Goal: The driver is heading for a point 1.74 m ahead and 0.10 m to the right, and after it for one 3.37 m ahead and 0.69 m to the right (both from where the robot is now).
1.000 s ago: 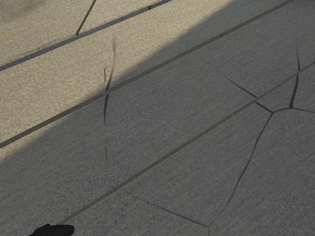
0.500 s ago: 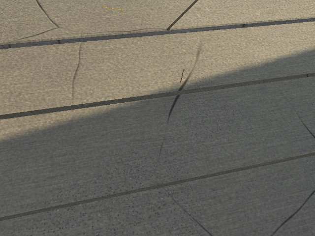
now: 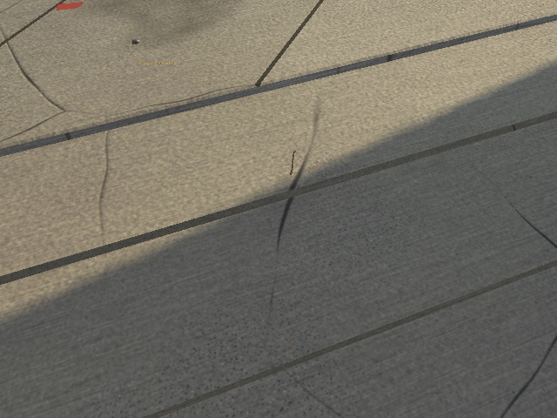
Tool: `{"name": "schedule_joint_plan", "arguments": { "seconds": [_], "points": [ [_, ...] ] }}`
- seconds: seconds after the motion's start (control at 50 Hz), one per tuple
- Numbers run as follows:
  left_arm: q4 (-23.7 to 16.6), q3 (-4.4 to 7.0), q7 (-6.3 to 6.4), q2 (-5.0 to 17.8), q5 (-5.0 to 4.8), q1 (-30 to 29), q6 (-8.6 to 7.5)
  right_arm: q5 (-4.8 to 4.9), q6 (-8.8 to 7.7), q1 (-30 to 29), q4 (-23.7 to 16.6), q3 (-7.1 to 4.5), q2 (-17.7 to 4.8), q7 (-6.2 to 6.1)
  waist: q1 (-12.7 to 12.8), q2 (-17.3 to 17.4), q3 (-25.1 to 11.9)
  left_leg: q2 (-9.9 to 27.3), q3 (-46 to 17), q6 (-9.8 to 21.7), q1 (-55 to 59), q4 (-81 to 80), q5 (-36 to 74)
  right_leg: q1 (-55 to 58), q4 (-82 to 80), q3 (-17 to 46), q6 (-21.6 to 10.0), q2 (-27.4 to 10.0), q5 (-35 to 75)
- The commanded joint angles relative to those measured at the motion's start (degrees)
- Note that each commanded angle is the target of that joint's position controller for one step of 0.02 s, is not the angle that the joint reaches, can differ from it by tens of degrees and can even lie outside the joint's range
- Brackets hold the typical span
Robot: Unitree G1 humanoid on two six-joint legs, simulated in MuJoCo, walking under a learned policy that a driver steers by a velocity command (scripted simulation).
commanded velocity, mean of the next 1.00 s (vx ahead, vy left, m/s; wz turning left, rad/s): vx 0.46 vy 0.00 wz -0.01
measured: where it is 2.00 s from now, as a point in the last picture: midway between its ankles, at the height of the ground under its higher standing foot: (338, 252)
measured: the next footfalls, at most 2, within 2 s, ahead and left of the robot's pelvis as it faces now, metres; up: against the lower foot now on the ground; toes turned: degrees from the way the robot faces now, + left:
right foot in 0.28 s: +0.24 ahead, -0.21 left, +0.00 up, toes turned -13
left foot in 0.76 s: +0.61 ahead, -0.06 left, +0.02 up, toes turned +0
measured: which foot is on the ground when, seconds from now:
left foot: down 0.00-0.28, up 0.30-0.74, down 0.76-1.00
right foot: up 0.00-0.26, down 0.28-0.88, up 0.90-1.00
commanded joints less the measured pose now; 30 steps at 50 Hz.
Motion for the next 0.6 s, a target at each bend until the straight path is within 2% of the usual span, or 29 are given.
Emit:
{"name": "schedule_joint_plan", "arguments": {
  "seconds": [0.02, 0.04, 0.08, 0.12, 0.14, 0.18, 0.22, 0.24, 0.26, 0.28, 0.3, 0.32, 0.34, 0.36, 0.38, 0.4, 0.42, 0.48, 0.52, 0.56, 0.6],
  "points": [
    [-8.68, 0.94, -0.68, 5.69, -0.48, -10.16, -1.88, 0.19, -1.55, 5.00, -1.32, -2.03, -6.88, -0.25, -3.00, 4.26, 4.50, 25.85, -31.15, 13.46, 19.23, -18.88, -5.40, -32.27, 16.83, 3.19, -0.77, -5.91, -2.55],
    [-8.71, 0.73, -1.05, 5.09, -0.59, -9.83, -1.76, 0.53, -1.50, 3.63, -1.35, -1.93, -6.70, 0.00, -2.49, 4.64, 5.05, 23.92, -25.79, 11.49, 18.96, -20.12, -2.94, -32.40, 15.79, 2.69, -0.51, -6.99, 0.29],
    [-9.55, 0.19, -2.06, 3.99, -0.28, -12.01, -1.56, 0.23, -1.22, 1.74, -1.34, -2.11, -7.79, 0.31, -2.62, 4.46, 5.98, 19.84, -15.25, 8.46, 15.12, -22.00, 6.73, -27.93, 11.13, -0.40, 0.63, -7.80, 6.24],
    [-10.40, -0.64, -3.30, 2.25, -0.01, -12.77, -1.55, 0.14, -1.16, 1.46, -1.02, -2.41, -8.90, 0.46, -2.72, 4.85, 4.51, 16.02, -5.74, 6.40, 11.33, -21.49, 13.48, -20.25, 4.24, -3.70, 1.59, -6.92, 13.12],
    [-10.95, -1.02, -3.76, 1.58, 0.11, -13.41, -1.53, 0.43, -1.15, 1.83, -0.72, -2.58, -9.64, 0.53, -2.94, 5.28, 3.96, 14.88, -2.25, 5.58, 9.36, -21.01, 14.78, -15.98, 0.35, -5.30, 1.78, -6.08, 15.39],
    [-11.86, -0.97, -4.13, 2.33, 0.19, -14.08, -1.08, 1.12, -1.04, 3.55, 0.04, -3.07, -11.48, 0.79, -3.13, 6.34, 3.06, 15.16, 0.86, 4.67, 7.49, -19.82, 16.16, -9.07, -4.03, -8.53, 1.41, -3.79, 16.68],
    [-12.51, -0.04, -4.09, 4.40, 0.27, -12.38, -0.46, 1.76, -0.79, 3.95, 0.61, -3.45, -13.08, 0.91, -0.74, 7.38, 2.21, 16.88, 2.90, 3.50, 7.78, -14.68, 27.09, -3.53, -6.90, -10.40, -0.79, -1.21, 15.25],
    [-11.66, 0.95, -3.94, 5.84, 0.37, -8.28, -0.19, 2.18, -0.57, 3.36, 0.62, -3.47, -13.37, 0.86, 2.42, 6.80, 0.03, 16.40, 5.42, 2.14, 6.81, -7.72, 36.53, 3.08, -9.37, -11.95, -2.52, 1.13, 15.73],
    [-9.36, 2.80, -3.50, 8.87, 0.30, -0.26, 0.21, 2.07, -0.50, 3.99, 0.52, -3.00, -12.25, 0.77, 6.52, 5.14, -4.36, 14.69, 7.85, 0.43, 3.32, 3.32, 42.60, 14.67, -10.45, -12.64, -4.75, 3.91, 16.22],
    [-6.70, 4.85, -2.42, 12.51, -0.17, 10.21, 0.89, 0.61, -0.76, 4.08, -0.23, -2.12, -10.40, 0.62, 11.59, 1.84, -8.51, 13.01, 8.54, -2.47, -8.28, 19.67, 32.45, 29.72, -10.34, -6.30, -7.42, 1.77, 15.12],
    [-7.32, 5.70, -1.56, 20.40, -0.20, 10.05, 0.67, -1.68, -1.65, 6.95, -4.32, 0.37, -1.69, 0.85, 5.50, -16.82, -12.71, 3.37, 4.81, -6.17, -29.13, 42.01, -13.94, 41.19, -20.34, 28.82, -16.94, -15.07, 1.42],
    [-9.85, 4.40, -2.17, 17.34, 0.45, 10.31, -0.62, 1.02, -3.54, 2.53, -5.45, 0.05, -6.22, 1.11, 8.79, -9.07, -19.54, 1.22, -9.18, -5.39, -34.76, 49.59, -14.99, 42.31, -32.26, 47.56, -20.89, -20.45, -12.27],
    [-8.84, 3.23, -2.38, 13.17, 0.97, 7.61, -1.66, 3.57, -4.29, -1.08, -5.86, -0.84, -9.56, 1.43, 8.58, -5.52, -10.62, 4.45, -8.65, -3.71, -39.99, 50.01, -8.60, 37.03, -33.67, 39.31, -17.88, -20.36, -9.68],
    [-9.28, 2.42, -2.40, 10.64, 1.07, 4.19, -2.31, 3.17, -4.60, -0.66, -5.29, -0.60, -9.47, 1.13, 6.33, -4.20, -6.19, 7.43, -7.91, -2.20, -37.93, 46.14, -3.28, 29.08, -32.54, 30.92, -15.65, -18.14, -3.47],
    [-9.93, 1.59, -2.38, 8.15, 1.34, -0.45, -2.57, 1.61, -4.36, 0.54, -3.72, -0.87, -9.56, 0.64, 3.65, -2.34, -3.55, 9.95, -8.02, -1.98, -33.11, 41.83, 0.90, 21.09, -31.75, 23.43, -13.51, -15.51, 4.61],
    [-10.52, 0.94, -2.33, 6.37, 2.25, -3.09, -2.88, 1.11, -3.59, 2.59, -2.68, -1.15, -9.56, 0.69, 1.34, -4.06, -2.55, 11.61, -8.75, -1.63, -28.40, 38.84, 3.99, 15.58, -32.72, 18.04, -12.35, -13.30, 10.61],
    [-10.51, 0.78, -2.28, 5.78, 2.67, -3.94, -3.23, 1.14, -2.67, 3.88, -1.84, -1.14, -9.03, 0.96, 0.33, -5.13, -2.38, 12.04, -8.66, -1.60, -25.60, 37.63, 5.90, 12.74, -34.30, 14.92, -12.05, -12.29, 13.89],
    [-8.62, 1.02, -1.97, 6.75, 2.53, -2.35, -4.80, 0.94, -0.72, 2.69, -1.45, -0.68, -6.71, 1.02, 0.08, -2.47, -0.19, 11.74, -7.97, -2.70, -26.83, 32.56, 12.01, 10.75, -37.30, 6.43, -11.67, -11.18, 24.82],
    [-7.32, 0.98, -1.42, 6.59, 2.47, -0.55, -4.98, 0.88, -0.63, -0.54, -2.28, -0.43, -5.85, 1.09, 1.30, -1.49, 1.46, 10.86, -8.29, -3.29, -29.93, 26.56, 17.93, 12.50, -38.10, 1.94, -10.19, -10.17, 29.69],
    [-6.73, 0.84, -0.88, 6.66, 2.56, 0.18, -4.96, 1.18, -1.12, -2.72, -2.67, -0.17, -5.05, 1.66, 2.40, -1.70, 1.99, 8.99, -8.15, -3.08, -28.85, 19.09, 25.04, 13.32, -38.72, -2.59, -7.85, -8.68, 31.45],
    [-6.05, 0.77, -0.45, 7.05, 2.77, 1.21, -4.82, 1.60, -1.36, -5.04, -3.05, 0.21, -4.15, 2.33, 3.70, -1.89, 2.69, 7.50, -7.27, -2.73, -28.30, 14.69, 28.80, 15.09, -39.58, -4.98, -6.35, -9.09, 32.13]
  ]
}}
Over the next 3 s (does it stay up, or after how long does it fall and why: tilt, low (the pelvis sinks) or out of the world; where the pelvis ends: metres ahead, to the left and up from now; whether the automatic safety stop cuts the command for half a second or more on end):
stays up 1.46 -0.15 0.07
